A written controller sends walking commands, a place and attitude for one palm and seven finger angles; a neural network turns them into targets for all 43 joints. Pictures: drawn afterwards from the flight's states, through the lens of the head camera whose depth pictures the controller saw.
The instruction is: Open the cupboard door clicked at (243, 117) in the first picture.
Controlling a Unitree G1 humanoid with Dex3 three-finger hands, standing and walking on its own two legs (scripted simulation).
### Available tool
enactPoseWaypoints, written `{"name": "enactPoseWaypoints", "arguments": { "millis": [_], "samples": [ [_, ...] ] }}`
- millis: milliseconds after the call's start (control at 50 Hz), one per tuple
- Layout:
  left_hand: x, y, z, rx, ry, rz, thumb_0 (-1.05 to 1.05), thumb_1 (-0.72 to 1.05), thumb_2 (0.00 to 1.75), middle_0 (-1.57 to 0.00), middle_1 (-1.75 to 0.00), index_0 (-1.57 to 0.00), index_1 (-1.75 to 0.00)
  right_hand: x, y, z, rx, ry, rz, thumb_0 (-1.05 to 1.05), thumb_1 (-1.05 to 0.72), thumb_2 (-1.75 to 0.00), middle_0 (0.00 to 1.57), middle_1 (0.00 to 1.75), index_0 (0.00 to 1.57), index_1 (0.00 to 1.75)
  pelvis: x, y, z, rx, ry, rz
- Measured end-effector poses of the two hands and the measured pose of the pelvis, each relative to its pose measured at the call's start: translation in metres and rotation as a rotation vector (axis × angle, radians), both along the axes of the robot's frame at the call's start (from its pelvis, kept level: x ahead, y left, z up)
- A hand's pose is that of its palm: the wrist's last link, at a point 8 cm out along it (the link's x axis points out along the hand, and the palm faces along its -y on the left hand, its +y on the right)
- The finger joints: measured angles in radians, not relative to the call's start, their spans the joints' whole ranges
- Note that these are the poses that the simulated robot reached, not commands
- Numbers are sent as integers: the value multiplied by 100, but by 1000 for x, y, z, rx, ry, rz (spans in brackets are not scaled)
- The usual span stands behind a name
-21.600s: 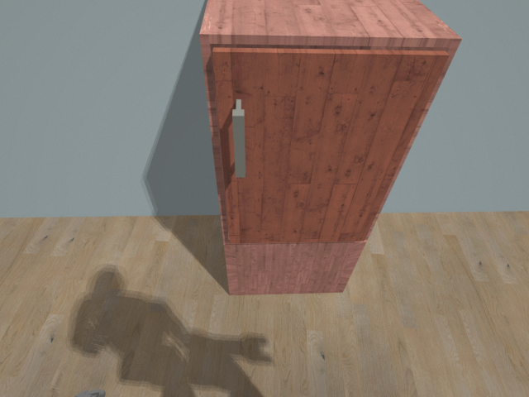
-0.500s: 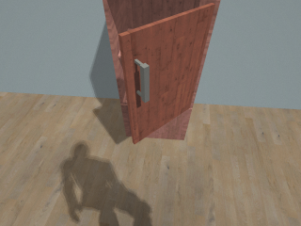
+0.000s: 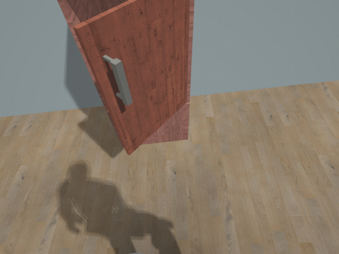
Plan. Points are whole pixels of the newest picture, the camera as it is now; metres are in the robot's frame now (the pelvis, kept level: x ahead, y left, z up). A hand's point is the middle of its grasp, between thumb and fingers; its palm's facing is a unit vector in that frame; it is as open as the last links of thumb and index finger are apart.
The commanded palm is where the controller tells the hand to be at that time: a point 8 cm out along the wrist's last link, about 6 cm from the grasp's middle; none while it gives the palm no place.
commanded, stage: walk to a spot facing it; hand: left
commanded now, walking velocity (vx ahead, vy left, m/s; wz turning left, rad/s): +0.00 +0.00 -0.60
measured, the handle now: (117, 81) +0.55 +0.20 +0.07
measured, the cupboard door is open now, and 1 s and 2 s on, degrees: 43 43 43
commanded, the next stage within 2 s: none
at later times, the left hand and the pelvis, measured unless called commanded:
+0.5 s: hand out of the picture +0.11 +0.20 -0.17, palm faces -0.17 -0.96 -0.22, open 7.3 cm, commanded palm none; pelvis +0.01 +0.01 +0.00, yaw -15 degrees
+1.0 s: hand (141, 223) +0.21 +0.11 -0.16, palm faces -0.53 -0.81 -0.25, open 7.3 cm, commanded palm none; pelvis +0.02 -0.01 +0.00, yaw -34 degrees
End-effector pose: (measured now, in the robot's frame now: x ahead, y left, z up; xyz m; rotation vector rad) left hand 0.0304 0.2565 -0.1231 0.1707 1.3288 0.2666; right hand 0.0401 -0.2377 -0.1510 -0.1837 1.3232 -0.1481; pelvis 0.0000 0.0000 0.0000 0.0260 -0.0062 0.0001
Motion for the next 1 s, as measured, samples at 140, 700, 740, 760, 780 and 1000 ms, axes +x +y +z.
{"name": "enactPoseWaypoints", "arguments": {
  "millis": [140, 700, 740, 760, 780, 1000],
  "samples": [
    [30, -13, 10, 45, -56, -85, 0, 91, 90, -20, -30, -20, -30, 13, -31, 5, -3, -38, -67, 1, -91, -90, 20, 30, 20, 30, -2, -16, 3, 3, 5, -59],
    [158, -35, -1, -55, -83, -470, 0, 91, 90, -20, -30, -20, -30, -55, -13, 33, -81, -60, -339, 0, -91, -90, 20, 30, 21, 30, 17, 2, 8, -52, 39, -399],
    [173, -50, 0, -46, -101, -523, 0, 91, 90, -20, -30, -20, -30, -76, -18, 25, -71, -38, -393, 0, -91, -90, 20, 30, 21, 30, 17, -5, 3, -48, 34, -431],
    [180, -57, -1, -38, -118, -549, 0, 91, 90, -20, -30, -20, -30, -86, -22, 19, -67, -29, -419, 0, -91, -90, 20, 30, 21, 30, 18, -9, -2, -38, 33, -442],
    [186, -63, -3, -27, -135, -573, 0, 91, 90, -20, -30, -20, -30, -95, -26, 13, -63, -18, -447, 1, -91, -90, 20, 30, 21, 30, 17, -13, -7, -26, 35, -460],
    [203, -101, -5, -55, -95, -710, 0, 91, 90, -20, -30, -20, -30, -110, -31, 32, -108, -53, -609, 1, -91, -90, 20, 30, 20, 30, 24, -9, 4, -13, 31, -596]
  ]
}}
